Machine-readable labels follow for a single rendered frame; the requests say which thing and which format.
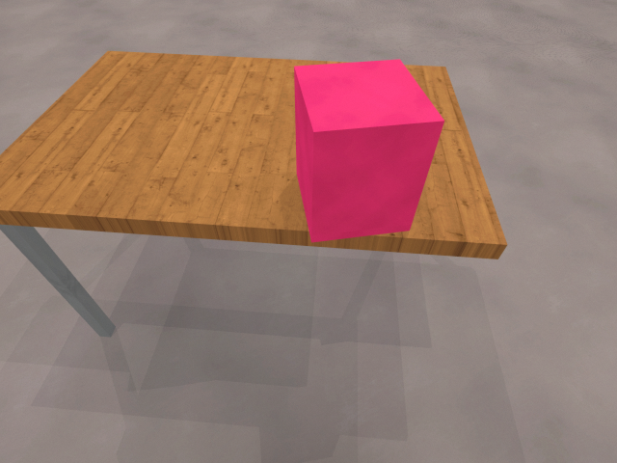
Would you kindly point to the carton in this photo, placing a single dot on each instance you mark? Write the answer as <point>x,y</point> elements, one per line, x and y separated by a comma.
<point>366,134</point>

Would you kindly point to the table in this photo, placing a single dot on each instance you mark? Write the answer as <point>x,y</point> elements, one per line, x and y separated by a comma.
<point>205,147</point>

